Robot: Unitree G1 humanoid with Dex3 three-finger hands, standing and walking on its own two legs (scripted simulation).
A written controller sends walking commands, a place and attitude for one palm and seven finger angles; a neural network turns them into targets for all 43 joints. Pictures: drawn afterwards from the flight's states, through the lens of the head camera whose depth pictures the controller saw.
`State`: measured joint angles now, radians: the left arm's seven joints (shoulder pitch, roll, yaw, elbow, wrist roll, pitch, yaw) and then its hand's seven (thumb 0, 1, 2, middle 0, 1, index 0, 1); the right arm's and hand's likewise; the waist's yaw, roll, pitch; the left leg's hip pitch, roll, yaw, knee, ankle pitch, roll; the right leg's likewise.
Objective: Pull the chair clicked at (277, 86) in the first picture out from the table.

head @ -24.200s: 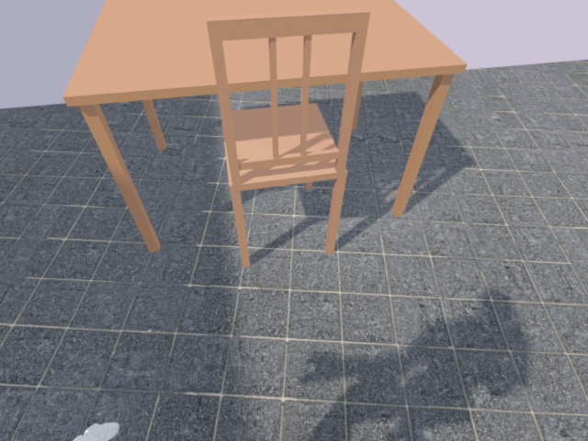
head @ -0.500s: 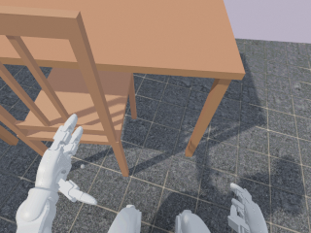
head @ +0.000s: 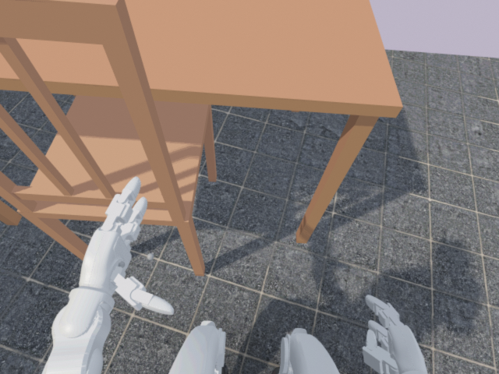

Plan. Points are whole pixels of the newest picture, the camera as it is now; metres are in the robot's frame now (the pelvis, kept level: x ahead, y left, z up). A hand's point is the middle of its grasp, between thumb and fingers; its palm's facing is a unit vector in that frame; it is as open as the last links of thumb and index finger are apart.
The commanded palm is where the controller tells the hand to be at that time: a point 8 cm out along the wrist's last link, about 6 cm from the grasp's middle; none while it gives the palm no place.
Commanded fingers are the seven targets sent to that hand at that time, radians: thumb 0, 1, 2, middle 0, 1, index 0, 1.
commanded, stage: aim the fingers beside a spindle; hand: left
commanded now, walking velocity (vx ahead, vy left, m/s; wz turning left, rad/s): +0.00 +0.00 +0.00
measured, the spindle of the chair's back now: (17, 135) +0.45 +0.40 +0.07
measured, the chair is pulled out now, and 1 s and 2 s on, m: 0.00 0.00 0.00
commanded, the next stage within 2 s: none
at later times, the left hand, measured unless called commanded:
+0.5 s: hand (140, 249) +0.28 +0.17 +0.04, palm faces -0.06 -1.00 -0.06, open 16.9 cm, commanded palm +0.27 +0.22 +0.03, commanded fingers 0.00 -0.50 0.30 -0.06 -0.08 -0.06 -0.08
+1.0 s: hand (156, 262) +0.28 +0.16 +0.01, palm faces -0.09 -1.00 +0.01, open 16.9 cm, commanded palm +0.27 +0.22 +0.04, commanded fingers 0.00 -0.50 0.30 -0.06 -0.08 -0.06 -0.08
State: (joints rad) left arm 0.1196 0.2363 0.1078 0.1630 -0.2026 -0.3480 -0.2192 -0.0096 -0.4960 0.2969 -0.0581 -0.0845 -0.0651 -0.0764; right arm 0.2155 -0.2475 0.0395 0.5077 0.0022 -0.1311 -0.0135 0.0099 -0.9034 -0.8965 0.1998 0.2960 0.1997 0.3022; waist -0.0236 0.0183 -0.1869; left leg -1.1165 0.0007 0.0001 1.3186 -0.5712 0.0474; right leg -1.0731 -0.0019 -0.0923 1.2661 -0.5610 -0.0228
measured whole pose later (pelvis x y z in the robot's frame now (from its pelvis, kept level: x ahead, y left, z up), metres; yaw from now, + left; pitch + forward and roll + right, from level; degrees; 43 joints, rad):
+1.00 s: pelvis +0.00 +0.00 +0.00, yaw +0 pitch +22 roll -3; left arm 0.12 0.23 0.10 0.20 -0.22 -0.32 -0.24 -0.01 -0.50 0.30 -0.05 -0.08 -0.06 -0.08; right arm 0.21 -0.25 0.04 0.50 0.01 -0.11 -0.01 0.01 -0.90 -0.90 0.20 0.30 0.20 0.30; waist -0.03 0.02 -0.20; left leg -1.14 0.00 -0.01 1.33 -0.58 0.04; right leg -1.10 0.00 -0.10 1.28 -0.57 -0.03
